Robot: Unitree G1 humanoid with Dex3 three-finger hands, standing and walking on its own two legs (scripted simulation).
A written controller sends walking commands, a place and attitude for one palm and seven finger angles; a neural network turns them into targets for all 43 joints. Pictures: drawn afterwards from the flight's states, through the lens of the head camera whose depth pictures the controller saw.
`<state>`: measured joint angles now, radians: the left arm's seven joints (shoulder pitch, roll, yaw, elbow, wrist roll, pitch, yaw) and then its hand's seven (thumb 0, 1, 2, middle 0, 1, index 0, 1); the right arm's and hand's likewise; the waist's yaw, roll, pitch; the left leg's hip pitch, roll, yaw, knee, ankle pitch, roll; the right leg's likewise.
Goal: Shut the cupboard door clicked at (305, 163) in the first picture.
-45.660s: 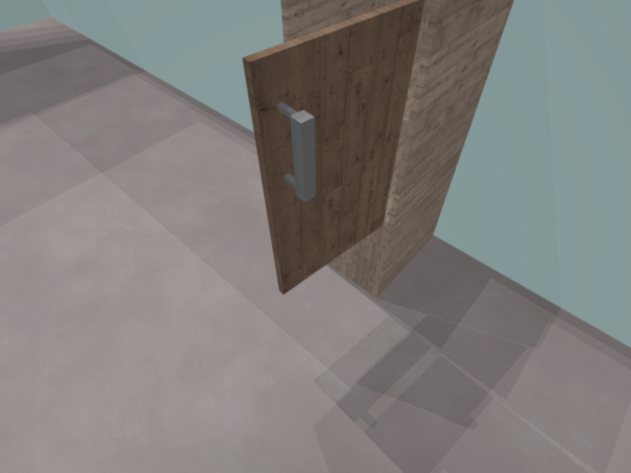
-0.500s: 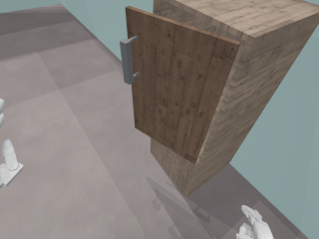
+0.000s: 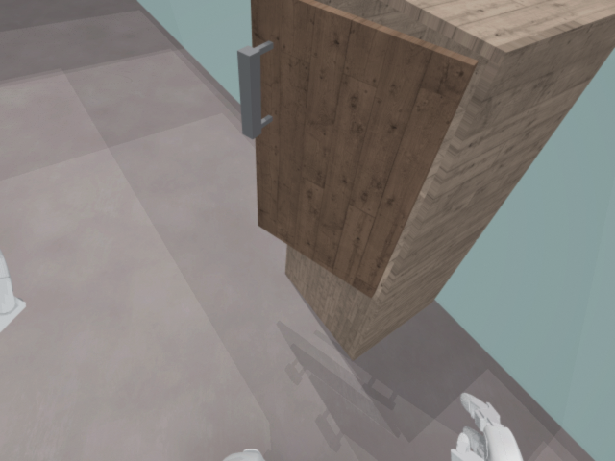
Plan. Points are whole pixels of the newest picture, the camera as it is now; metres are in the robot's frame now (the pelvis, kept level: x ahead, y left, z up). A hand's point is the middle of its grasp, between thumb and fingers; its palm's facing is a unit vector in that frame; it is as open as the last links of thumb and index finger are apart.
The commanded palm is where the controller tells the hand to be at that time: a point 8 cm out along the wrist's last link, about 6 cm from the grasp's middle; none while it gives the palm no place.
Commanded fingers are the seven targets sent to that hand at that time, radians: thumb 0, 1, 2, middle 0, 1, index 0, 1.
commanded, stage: step back with the hand held close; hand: left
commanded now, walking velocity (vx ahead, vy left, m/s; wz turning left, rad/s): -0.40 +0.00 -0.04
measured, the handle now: (259, 91) +0.69 +0.13 +0.11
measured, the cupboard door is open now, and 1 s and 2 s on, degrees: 18 18 18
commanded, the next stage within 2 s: stop stepping back and stand still in 0.52 s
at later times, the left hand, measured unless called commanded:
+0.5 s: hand out of the picture +0.14 +0.28 +0.19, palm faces +0.41 -0.79 -0.45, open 7.4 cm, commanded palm +0.08 +0.31 +0.19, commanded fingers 0.00 0.90 0.90 -0.20 -0.30 -0.20 -0.30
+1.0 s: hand out of the picture +0.06 +0.28 +0.17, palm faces +0.44 -0.84 -0.33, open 7.4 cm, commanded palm +0.00 +0.30 +0.19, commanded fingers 0.00 0.90 0.90 -0.20 -0.30 -0.20 -0.30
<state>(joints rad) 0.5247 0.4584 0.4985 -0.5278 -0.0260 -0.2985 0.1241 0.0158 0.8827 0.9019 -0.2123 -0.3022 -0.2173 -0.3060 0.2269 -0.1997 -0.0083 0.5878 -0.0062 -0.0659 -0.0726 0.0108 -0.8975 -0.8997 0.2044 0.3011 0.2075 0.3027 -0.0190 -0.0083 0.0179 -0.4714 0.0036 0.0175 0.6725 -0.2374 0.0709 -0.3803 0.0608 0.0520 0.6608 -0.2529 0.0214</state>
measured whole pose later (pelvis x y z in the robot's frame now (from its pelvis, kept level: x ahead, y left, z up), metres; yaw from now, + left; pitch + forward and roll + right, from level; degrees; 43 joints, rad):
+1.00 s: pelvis -0.16 +0.01 +0.01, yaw -5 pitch -1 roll -1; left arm 0.48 0.38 0.42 -0.36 -0.05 -0.19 0.16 0.01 0.88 0.90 -0.21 -0.30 -0.22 -0.31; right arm 0.33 -0.26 -0.01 0.71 0.02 -0.05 -0.09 0.01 -0.90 -0.90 0.20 0.30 0.21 0.30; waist -0.01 -0.02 -0.11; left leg -0.34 -0.03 0.01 0.58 -0.22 0.06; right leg -0.08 -0.01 0.01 0.49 -0.40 0.02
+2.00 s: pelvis -0.20 -0.01 +0.01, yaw -2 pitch -1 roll -2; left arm 0.40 0.17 -0.01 1.07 0.01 0.05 0.01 0.02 0.95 0.90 -0.20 -0.30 -0.21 -0.30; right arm 0.32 -0.19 0.02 1.06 -0.02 0.05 -0.02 0.01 -0.90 -0.90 0.20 0.30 0.20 0.30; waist -0.01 -0.04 0.06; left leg -0.37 -0.01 -0.06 0.50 -0.11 0.02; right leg -0.11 0.03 -0.04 0.47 -0.33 -0.01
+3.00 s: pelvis -0.18 -0.01 +0.01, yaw -3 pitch -2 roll -1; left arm 0.39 0.13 0.01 1.14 0.01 0.00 0.04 0.00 0.91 0.90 -0.20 -0.30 -0.20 -0.30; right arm 0.30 -0.12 0.00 1.13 -0.01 0.03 -0.04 0.00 -0.90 -0.90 0.20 0.30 0.20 0.30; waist -0.01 0.00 0.04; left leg -0.31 -0.02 -0.04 0.47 -0.13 0.01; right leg -0.05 0.02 -0.03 0.43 -0.34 -0.02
